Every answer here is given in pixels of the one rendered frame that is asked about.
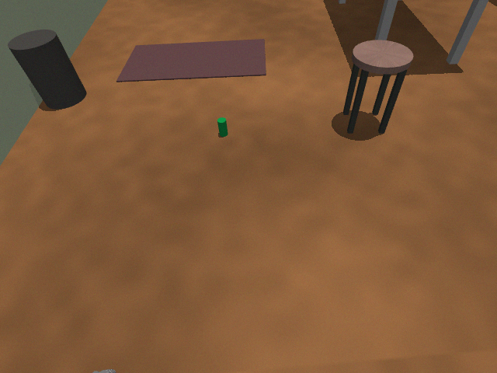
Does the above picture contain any stool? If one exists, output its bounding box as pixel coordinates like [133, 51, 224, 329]
[343, 40, 413, 134]

